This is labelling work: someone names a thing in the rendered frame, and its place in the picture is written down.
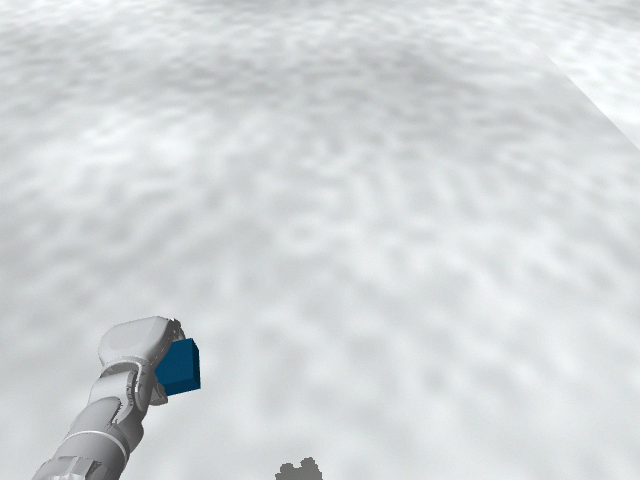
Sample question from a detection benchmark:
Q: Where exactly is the left robot hand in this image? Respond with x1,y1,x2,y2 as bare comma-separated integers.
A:
98,316,186,406

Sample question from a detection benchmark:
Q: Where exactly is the left robot arm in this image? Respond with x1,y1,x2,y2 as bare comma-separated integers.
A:
31,356,155,480

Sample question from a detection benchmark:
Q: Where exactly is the small box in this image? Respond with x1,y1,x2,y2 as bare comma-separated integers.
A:
155,338,201,396

